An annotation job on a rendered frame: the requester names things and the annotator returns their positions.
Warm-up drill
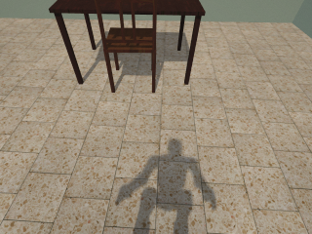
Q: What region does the chair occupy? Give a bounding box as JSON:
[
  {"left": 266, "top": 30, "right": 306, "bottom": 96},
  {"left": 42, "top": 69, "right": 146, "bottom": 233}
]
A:
[{"left": 95, "top": 0, "right": 157, "bottom": 93}]

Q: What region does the table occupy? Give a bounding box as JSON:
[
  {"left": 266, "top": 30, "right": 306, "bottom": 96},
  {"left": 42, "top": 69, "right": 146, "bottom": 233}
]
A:
[{"left": 49, "top": 0, "right": 206, "bottom": 85}]

